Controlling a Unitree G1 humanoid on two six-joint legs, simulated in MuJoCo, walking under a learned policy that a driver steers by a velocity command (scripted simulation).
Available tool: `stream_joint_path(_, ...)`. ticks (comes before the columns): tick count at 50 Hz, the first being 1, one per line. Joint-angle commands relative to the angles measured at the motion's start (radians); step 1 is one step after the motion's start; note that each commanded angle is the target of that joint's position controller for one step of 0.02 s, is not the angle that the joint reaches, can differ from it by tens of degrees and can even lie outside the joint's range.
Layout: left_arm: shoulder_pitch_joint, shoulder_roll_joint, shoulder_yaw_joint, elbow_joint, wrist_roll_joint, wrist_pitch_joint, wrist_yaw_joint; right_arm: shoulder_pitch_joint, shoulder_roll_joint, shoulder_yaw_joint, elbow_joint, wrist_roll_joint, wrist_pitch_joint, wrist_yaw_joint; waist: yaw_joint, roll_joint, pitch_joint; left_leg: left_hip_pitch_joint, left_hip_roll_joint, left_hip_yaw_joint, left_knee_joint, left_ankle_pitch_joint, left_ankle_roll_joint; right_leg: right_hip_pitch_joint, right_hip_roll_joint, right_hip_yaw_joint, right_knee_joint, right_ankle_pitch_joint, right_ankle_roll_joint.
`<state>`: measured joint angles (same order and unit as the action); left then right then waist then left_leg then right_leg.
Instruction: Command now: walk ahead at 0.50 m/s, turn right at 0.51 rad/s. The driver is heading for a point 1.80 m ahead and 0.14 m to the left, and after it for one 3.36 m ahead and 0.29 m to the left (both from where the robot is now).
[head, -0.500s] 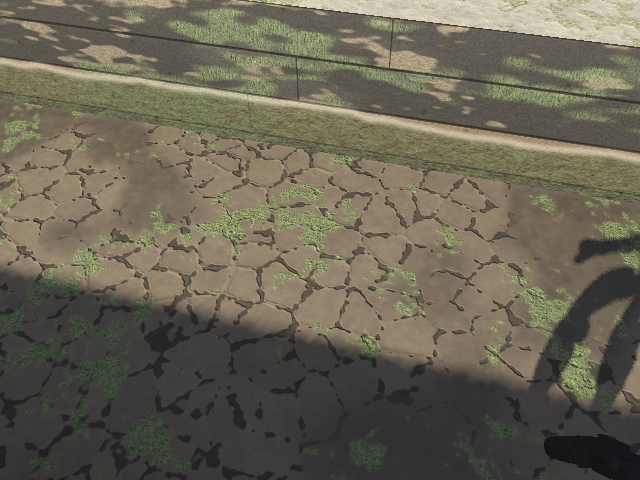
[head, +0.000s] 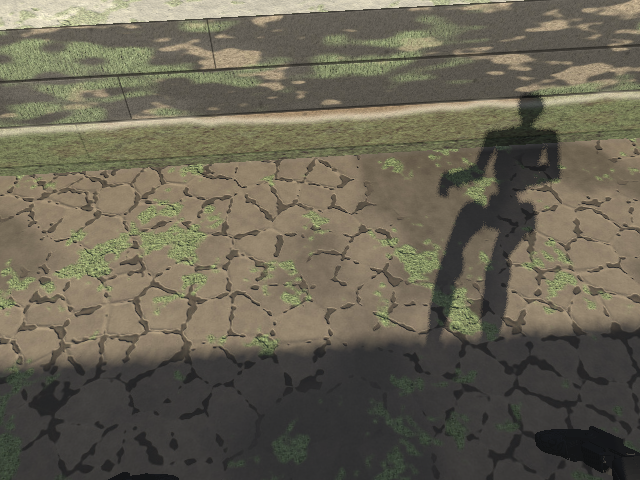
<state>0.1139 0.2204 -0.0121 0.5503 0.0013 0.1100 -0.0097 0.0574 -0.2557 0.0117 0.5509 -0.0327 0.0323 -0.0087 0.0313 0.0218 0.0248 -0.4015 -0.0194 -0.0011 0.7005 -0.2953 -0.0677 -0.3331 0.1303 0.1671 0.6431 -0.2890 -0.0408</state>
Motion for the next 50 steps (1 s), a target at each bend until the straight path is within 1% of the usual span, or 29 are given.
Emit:
stream_joint_path(1,-0.157,0.101,0.029,-0.093,-0.016,-0.029,0.001,0.010,0.024,0.009,-0.059,-0.020,-0.003,-0.003,-0.042,-0.087,-0.141,0.304,0.006,0.045,-0.142,0.079,0.034,-0.076,-0.148,0.225,-0.185,0.027,-0.073)
stream_joint_path(2,-0.133,0.071,0.021,-0.086,-0.018,-0.035,0.001,0.060,0.027,0.010,-0.051,-0.029,0.001,-0.005,-0.049,-0.027,-0.162,0.428,0.073,-0.005,-0.137,0.091,0.061,-0.155,-0.124,0.200,-0.122,-0.063,-0.053)
stream_joint_path(3,-0.123,0.033,0.011,-0.096,-0.025,-0.037,-0.002,0.019,-0.053,-0.013,-0.056,-0.022,-0.001,-0.006,-0.041,0.177,-0.158,0.407,0.147,-0.133,-0.211,-0.045,0.093,-0.209,-0.037,0.070,-0.048,-0.142,-0.009)
stream_joint_path(4,-0.161,0.066,0.017,-0.105,-0.009,-0.040,-0.003,0.021,-0.080,-0.019,-0.067,-0.005,0.003,-0.004,-0.075,0.202,-0.100,0.337,0.222,-0.263,-0.321,-0.137,0.128,-0.230,-0.023,0.025,0.010,-0.134,0.018)
stream_joint_path(5,-0.184,0.089,0.024,-0.105,0.001,-0.045,-0.006,0.011,-0.086,-0.016,-0.072,0.005,0.002,-0.003,-0.072,0.162,-0.053,0.264,0.250,-0.309,-0.364,-0.154,0.151,-0.208,-0.031,0.007,0.007,-0.104,0.034)
stream_joint_path(6,-0.176,0.084,0.022,-0.095,0.007,-0.051,-0.010,-0.021,-0.072,-0.007,-0.079,0.010,0.001,-0.001,-0.054,0.123,-0.041,0.199,0.239,-0.297,-0.370,-0.149,0.155,-0.132,-0.049,-0.012,-0.024,-0.064,0.041)
stream_joint_path(7,-0.152,0.062,0.014,-0.084,0.010,-0.055,-0.017,-0.062,-0.057,0.001,-0.082,0.017,-0.002,0.000,-0.021,0.103,-0.043,0.133,0.196,-0.237,-0.360,-0.160,0.141,-0.026,-0.057,-0.032,-0.069,-0.007,0.040)
stream_joint_path(8,-0.139,0.045,0.007,-0.074,0.017,-0.057,-0.022,-0.087,-0.043,0.007,-0.093,0.017,-0.003,0.004,-0.013,0.112,-0.059,0.095,0.151,-0.188,-0.351,-0.161,0.121,0.053,-0.056,-0.037,-0.084,0.009,0.037)
stream_joint_path(9,-0.122,0.044,0.005,-0.066,0.014,-0.058,-0.023,-0.099,-0.040,0.009,-0.096,0.012,-0.003,0.005,0.004,0.103,-0.073,0.110,0.120,-0.135,-0.339,-0.161,0.104,0.069,-0.052,-0.030,-0.082,-0.001,0.031)
stream_joint_path(12,-0.134,0.048,-0.002,-0.055,0.016,-0.056,-0.014,-0.081,-0.013,0.014,-0.098,0.011,0.003,0.013,-0.005,0.020,-0.087,0.158,0.088,-0.066,-0.271,-0.105,0.094,0.074,-0.067,-0.003,-0.105,-0.008,0.018)
stream_joint_path(13,-0.151,0.049,-0.005,-0.050,0.013,-0.060,-0.009,-0.065,-0.004,0.014,-0.096,0.013,0.006,0.016,-0.010,-0.033,-0.095,0.181,0.082,-0.049,-0.245,-0.085,0.095,0.068,-0.074,0.010,-0.120,-0.005,0.011)
stream_joint_path(15,-0.163,0.053,-0.009,-0.048,0.007,-0.063,-0.005,-0.043,-0.004,0.011,-0.094,0.010,0.007,0.017,-0.024,-0.077,-0.076,0.204,0.066,-0.014,-0.206,-0.048,0.090,0.036,-0.084,0.039,-0.145,-0.021,0.002)
stream_joint_path(16,-0.176,0.051,-0.010,-0.051,0.008,-0.059,-0.005,-0.035,-0.010,0.008,-0.089,0.013,0.000,0.017,-0.033,-0.071,-0.066,0.212,0.060,-0.003,-0.192,-0.015,0.083,0.028,-0.088,0.052,-0.143,0.007,-0.001)
stream_joint_path(18,-0.174,0.053,-0.010,-0.052,0.005,-0.053,-0.004,-0.002,-0.011,0.010,-0.077,0.005,-0.011,0.022,-0.039,-0.067,-0.074,0.237,0.060,0.003,-0.175,-0.002,0.091,0.015,-0.096,0.060,-0.138,0.010,-0.011)
stream_joint_path(21,-0.171,0.055,-0.011,-0.051,0.002,-0.053,-0.006,-0.002,-0.005,0.010,-0.074,0.006,-0.017,0.023,-0.037,-0.057,-0.069,0.255,0.063,0.004,-0.159,0.049,0.102,0.011,-0.094,0.058,-0.129,0.050,-0.012)
stream_joint_path(22,-0.171,0.042,-0.017,-0.049,0.012,-0.052,-0.005,-0.003,0.000,0.011,-0.074,0.005,-0.012,0.024,-0.038,-0.052,-0.073,0.262,0.065,-0.001,-0.155,0.077,0.104,0.014,-0.092,0.052,-0.126,0.079,-0.013)
stream_joint_path(23,-0.169,0.029,-0.017,-0.051,0.013,-0.044,0.003,0.017,-0.015,0.003,-0.054,0.010,-0.010,0.012,-0.029,-0.022,-0.084,0.297,0.068,-0.010,-0.144,0.146,0.108,0.012,-0.096,0.039,-0.109,0.134,-0.025)
stream_joint_path(27,-0.146,0.038,-0.016,-0.036,0.010,-0.037,0.014,0.021,-0.014,-0.002,-0.044,0.010,-0.002,0.000,-0.026,-0.007,-0.095,0.335,0.071,-0.008,-0.116,0.257,0.118,0.017,-0.091,0.022,-0.085,0.215,-0.024)
stream_joint_path(28,-0.176,0.030,-0.019,-0.053,0.020,-0.042,0.001,-0.015,-0.023,-0.001,-0.056,0.017,0.012,0.000,-0.010,0.001,-0.045,0.303,0.096,-0.026,-0.097,0.468,0.119,-0.004,-0.094,-0.015,-0.043,0.341,-0.020)
stream_joint_path(29,-0.139,0.023,-0.018,-0.040,0.025,-0.048,0.000,-0.004,-0.026,-0.007,-0.048,0.011,0.019,-0.002,-0.003,0.010,-0.106,0.335,0.101,-0.027,-0.076,0.524,0.124,0.022,-0.093,-0.023,-0.033,0.371,-0.018)
stream_joint_path(30,-0.126,0.025,-0.019,-0.032,0.024,-0.054,0.002,0.002,-0.023,-0.009,-0.047,0.008,0.023,-0.004,-0.005,0.006,-0.135,0.353,0.099,-0.020,-0.064,0.545,0.122,0.033,-0.094,-0.026,-0.029,0.401,-0.019)
stream_joint_path(33,-0.136,0.020,-0.019,-0.026,0.017,-0.060,0.007,-0.005,-0.015,-0.013,-0.043,0.005,0.031,-0.010,-0.014,-0.010,-0.175,0.357,0.083,-0.001,-0.049,0.521,0.106,0.072,-0.103,-0.027,-0.026,0.485,-0.025)
stream_joint_path(37,-0.146,0.016,-0.023,-0.025,0.014,-0.056,0.006,-0.030,0.000,-0.014,-0.046,0.003,0.041,-0.008,-0.016,-0.030,-0.171,0.336,0.070,0.013,-0.049,0.428,0.090,0.077,-0.113,-0.023,-0.035,0.523,-0.030)
stream_joint_path(43,-0.156,0.010,-0.030,-0.033,0.014,-0.058,-0.003,-0.067,0.018,-0.011,-0.053,0.004,0.043,-0.005,-0.014,-0.033,-0.150,0.307,0.068,0.013,-0.068,0.292,0.077,0.054,-0.124,-0.007,-0.069,0.453,-0.031)
stream_joint_path(44,-0.126,0.017,-0.028,-0.017,-0.001,-0.053,0.012,-0.029,0.023,-0.012,-0.037,0.002,0.030,-0.006,-0.031,-0.040,-0.196,0.333,0.045,0.024,-0.092,0.088,0.076,0.070,-0.127,0.046,-0.113,0.310,-0.036)
stream_joint_path(45,-0.160,0.019,-0.030,-0.028,-0.003,-0.047,0.013,-0.044,0.030,-0.007,-0.040,0.004,0.026,-0.004,-0.038,-0.054,-0.126,0.299,0.043,0.026,-0.107,0.047,0.073,0.040,-0.133,0.059,-0.134,0.262,-0.040)
stream_joint_path(46,-0.168,0.018,-0.030,-0.035,-0.001,-0.043,0.013,-0.053,0.032,-0.005,-0.040,0.004,0.023,-0.003,-0.034,-0.056,-0.099,0.287,0.044,0.022,-0.113,0.032,0.074,0.024,-0.136,0.067,-0.147,0.225,-0.041)
stream_joint_path(48,-0.165,0.017,-0.032,-0.041,0.001,-0.039,0.010,-0.057,0.033,-0.002,-0.039,0.006,0.018,-0.001,-0.029,-0.053,-0.071,0.280,0.047,0.015,-0.117,0.034,0.076,0.003,-0.134,0.068,-0.161,0.177,-0.038)
stream_joint_path(50,-0.158,0.014,-0.033,-0.044,0.004,-0.042,0.008,-0.051,0.035,0.001,-0.037,0.006,0.013,-0.001,-0.026,-0.048,-0.070,0.281,0.052,0.009,-0.123,0.043,0.080,0.002,-0.127,0.062,-0.165,0.151,-0.037)
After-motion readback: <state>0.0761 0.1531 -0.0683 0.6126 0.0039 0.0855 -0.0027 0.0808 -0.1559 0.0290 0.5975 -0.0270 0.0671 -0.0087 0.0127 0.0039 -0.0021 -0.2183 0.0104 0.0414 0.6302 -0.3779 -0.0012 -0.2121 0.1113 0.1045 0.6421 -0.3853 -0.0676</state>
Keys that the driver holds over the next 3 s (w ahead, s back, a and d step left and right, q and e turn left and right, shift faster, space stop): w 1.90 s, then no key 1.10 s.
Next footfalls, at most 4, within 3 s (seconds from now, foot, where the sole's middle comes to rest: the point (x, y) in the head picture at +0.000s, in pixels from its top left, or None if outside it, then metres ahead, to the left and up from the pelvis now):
none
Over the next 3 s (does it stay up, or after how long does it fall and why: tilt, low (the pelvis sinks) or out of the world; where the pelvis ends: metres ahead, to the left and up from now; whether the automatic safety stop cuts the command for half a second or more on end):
stays up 0.08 0.00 0.03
